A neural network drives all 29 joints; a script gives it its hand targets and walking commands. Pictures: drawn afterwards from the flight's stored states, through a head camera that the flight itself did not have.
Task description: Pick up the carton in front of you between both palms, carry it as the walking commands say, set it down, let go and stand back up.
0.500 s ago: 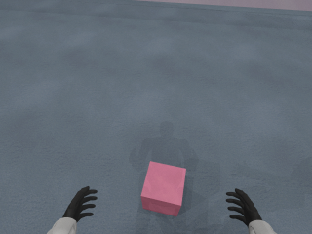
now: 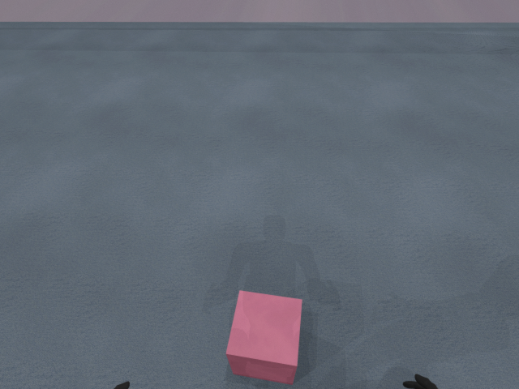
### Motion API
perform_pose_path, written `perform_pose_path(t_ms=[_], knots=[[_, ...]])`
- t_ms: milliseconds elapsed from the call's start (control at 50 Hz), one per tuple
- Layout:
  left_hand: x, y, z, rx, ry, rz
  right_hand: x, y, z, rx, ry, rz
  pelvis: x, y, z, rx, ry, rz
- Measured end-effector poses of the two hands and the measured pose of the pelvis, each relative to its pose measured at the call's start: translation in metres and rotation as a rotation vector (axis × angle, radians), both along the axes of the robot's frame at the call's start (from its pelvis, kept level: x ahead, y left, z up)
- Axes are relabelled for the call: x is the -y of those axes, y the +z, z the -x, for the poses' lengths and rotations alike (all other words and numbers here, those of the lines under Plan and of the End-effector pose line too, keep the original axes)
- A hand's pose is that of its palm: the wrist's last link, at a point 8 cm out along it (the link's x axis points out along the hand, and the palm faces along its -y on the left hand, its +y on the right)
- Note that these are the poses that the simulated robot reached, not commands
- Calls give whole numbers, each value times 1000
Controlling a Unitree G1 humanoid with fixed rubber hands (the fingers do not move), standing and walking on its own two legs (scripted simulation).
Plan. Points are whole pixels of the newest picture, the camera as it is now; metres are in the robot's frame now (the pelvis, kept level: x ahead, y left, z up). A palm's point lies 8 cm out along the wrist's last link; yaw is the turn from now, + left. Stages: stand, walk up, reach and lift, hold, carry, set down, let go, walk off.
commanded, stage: stand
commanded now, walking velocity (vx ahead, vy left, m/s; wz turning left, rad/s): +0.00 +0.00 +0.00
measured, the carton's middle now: (266, 338) +0.39 +0.01 -0.64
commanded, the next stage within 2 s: none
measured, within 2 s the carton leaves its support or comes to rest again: neither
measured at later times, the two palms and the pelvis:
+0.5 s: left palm out of the picture +0.06 +0.24 -0.12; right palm out of the picture +0.02 -0.27 -0.13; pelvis +0.01 -0.01 +0.00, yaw -2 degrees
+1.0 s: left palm out of the picture -0.01 +0.23 -0.13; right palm out of the picture -0.07 -0.23 -0.14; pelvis -0.01 +0.00 +0.00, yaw -3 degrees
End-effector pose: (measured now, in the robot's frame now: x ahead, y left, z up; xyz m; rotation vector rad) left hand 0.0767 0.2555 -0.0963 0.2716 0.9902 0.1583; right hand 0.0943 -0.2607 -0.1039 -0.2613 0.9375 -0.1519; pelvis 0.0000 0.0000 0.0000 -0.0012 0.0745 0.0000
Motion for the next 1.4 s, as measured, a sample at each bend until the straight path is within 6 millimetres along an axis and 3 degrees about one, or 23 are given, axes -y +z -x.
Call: perform_pose_path(t_ms=[160,320,560,880,1400], knots=[[12,-9,-12,-20,-6,14,7,-12,17,-81,-46,4,6,-4,-10,-2,-14,-4],[14,-14,-5,-70,1,6,12,-21,43,-170,-82,4,9,-4,-10,8,-27,-8],[15,-21,28,-179,18,3,10,-30,91,-316,-126,-11,9,-1,-4,35,-40,-11],[25,-29,76,-310,35,36,-17,-37,152,-480,-168,-67,5,4,9,68,-53,-11],[32,-37,129,-433,54,86,-55,-38,198,-570,-188,-124,-7,7,30,88,-62,-5]])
